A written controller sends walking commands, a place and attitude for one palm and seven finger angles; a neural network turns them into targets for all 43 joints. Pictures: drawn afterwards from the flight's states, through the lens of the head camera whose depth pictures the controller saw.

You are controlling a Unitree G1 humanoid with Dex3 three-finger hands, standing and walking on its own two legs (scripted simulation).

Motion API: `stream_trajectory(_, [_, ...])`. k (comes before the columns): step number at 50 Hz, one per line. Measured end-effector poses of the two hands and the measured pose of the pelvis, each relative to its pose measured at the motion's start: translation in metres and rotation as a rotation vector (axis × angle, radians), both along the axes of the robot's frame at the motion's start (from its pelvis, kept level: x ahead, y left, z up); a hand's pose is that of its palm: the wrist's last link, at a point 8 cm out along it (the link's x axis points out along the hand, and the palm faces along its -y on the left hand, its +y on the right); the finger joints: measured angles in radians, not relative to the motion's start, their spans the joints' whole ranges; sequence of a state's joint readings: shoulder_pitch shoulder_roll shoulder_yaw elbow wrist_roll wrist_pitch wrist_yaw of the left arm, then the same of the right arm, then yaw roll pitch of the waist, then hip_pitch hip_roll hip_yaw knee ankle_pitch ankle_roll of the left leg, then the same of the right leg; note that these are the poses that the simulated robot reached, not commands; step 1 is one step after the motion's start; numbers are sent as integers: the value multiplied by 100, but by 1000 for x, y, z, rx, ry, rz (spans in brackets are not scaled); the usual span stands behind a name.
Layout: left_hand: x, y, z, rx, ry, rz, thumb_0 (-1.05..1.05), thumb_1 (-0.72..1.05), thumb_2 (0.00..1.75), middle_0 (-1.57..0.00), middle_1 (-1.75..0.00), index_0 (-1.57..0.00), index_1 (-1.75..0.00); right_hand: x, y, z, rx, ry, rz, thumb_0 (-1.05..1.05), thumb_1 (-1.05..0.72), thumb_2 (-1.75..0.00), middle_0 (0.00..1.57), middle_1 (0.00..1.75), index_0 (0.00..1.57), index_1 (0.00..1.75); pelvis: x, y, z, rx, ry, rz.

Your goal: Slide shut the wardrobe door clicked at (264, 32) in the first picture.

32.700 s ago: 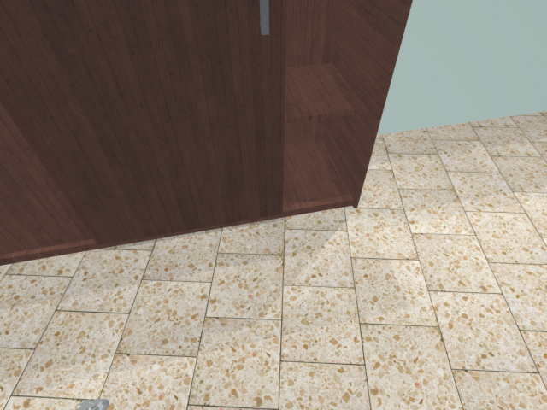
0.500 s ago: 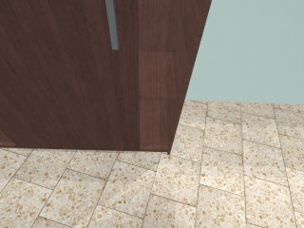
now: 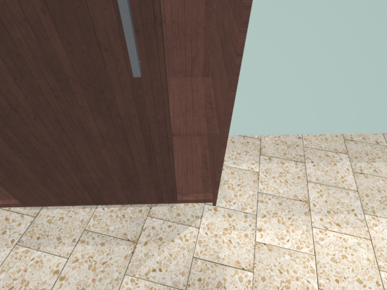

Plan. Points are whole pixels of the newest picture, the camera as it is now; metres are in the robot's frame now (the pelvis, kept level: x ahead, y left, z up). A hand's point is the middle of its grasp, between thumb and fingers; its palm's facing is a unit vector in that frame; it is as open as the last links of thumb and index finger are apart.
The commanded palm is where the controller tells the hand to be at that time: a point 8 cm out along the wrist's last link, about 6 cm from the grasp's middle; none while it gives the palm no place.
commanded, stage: let the arm hang, fingers relaxed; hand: left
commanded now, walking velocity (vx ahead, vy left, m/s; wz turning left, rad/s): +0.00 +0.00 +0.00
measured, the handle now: (131, 34) +0.64 +0.19 +0.22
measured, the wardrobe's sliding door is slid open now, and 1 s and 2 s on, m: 0.20 0.20 0.20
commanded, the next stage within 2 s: look to check the result in 0.16 s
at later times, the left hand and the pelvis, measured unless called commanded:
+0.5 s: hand out of the picture -0.01 +0.15 -0.18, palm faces +0.03 -0.98 -0.18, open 7.3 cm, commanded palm none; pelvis +0.01 -0.01 +0.00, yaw +0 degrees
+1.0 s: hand out of the picture +0.01 +0.15 -0.18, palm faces +0.04 -0.98 -0.17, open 7.3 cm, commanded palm none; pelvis +0.02 -0.01 +0.00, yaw +1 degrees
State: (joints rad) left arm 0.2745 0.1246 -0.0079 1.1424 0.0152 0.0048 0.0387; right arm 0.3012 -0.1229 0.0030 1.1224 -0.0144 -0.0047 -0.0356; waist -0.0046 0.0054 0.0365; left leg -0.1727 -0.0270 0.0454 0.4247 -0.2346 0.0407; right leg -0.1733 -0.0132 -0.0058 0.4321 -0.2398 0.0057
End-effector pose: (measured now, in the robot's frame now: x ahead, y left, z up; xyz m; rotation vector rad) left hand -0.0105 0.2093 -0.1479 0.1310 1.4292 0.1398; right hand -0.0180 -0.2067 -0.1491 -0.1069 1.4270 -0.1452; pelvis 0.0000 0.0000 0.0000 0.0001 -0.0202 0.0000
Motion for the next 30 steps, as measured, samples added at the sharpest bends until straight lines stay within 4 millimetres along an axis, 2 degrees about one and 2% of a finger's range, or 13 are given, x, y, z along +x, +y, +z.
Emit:
stream_trajectory(12, [-4,0,2,9,25,14,0,91,90,-20,-30,-20,-30,-2,-7,1,-8,28,-4,0,-91,-90,20,30,20,30,5,-4,0,0,6,2])
stream_trajectory(30, [3,-9,1,-2,29,17,0,91,90,-20,-30,-20,-30,13,-8,1,-5,17,-1,0,-91,-90,20,30,20,30,14,-8,1,-2,7,1])
